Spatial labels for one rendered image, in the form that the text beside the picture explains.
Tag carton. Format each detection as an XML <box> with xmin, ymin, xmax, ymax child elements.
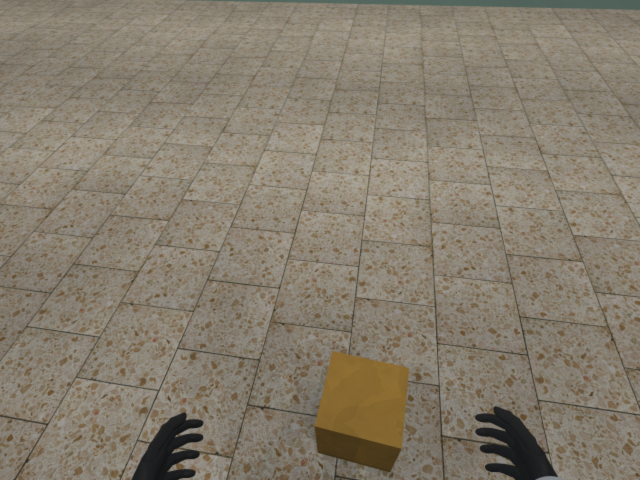
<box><xmin>315</xmin><ymin>351</ymin><xmax>409</xmax><ymax>472</ymax></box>

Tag right robot hand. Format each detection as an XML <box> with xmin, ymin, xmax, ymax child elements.
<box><xmin>475</xmin><ymin>406</ymin><xmax>558</xmax><ymax>480</ymax></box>

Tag left robot hand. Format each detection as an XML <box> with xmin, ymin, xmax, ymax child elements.
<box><xmin>131</xmin><ymin>412</ymin><xmax>203</xmax><ymax>480</ymax></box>

